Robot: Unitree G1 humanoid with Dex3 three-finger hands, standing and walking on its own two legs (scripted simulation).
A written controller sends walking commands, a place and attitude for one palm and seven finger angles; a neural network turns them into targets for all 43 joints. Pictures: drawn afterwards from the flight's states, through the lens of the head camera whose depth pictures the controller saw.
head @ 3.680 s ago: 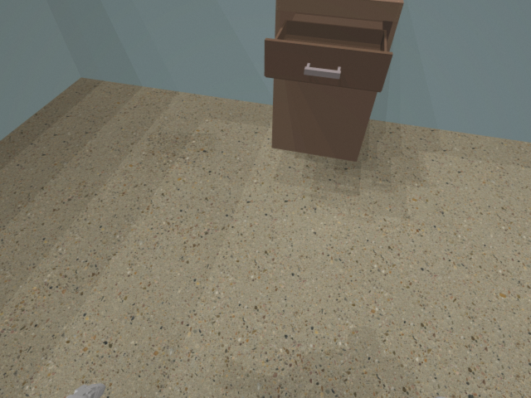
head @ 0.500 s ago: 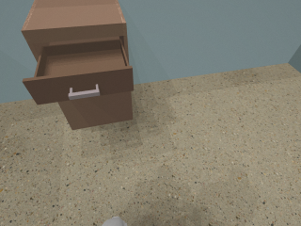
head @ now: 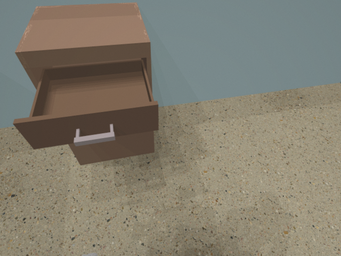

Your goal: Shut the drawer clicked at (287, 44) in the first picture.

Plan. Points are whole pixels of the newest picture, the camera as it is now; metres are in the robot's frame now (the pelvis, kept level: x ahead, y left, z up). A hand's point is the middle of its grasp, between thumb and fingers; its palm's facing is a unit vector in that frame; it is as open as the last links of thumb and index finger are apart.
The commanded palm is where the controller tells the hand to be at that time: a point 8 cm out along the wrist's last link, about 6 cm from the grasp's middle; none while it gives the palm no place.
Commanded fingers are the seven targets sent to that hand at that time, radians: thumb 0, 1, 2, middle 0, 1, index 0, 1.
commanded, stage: turn to face it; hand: left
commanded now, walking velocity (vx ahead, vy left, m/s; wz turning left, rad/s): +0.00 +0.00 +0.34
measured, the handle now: (95, 134) +0.50 +0.27 -0.09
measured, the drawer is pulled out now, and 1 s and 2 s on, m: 0.30 0.30 0.30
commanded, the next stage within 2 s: take the last steps up to it in 0.26 s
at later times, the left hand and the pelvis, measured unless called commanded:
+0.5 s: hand out of the picture -0.01 +0.20 -0.19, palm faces +0.26 -0.94 -0.22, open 7.3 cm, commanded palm none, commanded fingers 0.00 0.90 0.90 -0.20 -0.30 -0.20 -0.30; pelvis +0.02 +0.00 -0.01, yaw +11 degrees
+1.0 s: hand (107, 246) +0.18 +0.18 -0.17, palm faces +0.18 -0.96 -0.21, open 7.4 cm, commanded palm none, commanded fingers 0.00 0.90 0.90 -0.20 -0.30 -0.20 -0.30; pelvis +0.14 -0.02 -0.01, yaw +11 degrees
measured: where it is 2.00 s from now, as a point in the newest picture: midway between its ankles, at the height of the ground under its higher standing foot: outside the picture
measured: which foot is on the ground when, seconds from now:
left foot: down 0.00-0.08, up 0.10-0.46, down 0.48-0.98, up 1.00-1.00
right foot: up 0.00-0.06, down 0.08-0.50, up 0.52-0.96, down 0.98-1.00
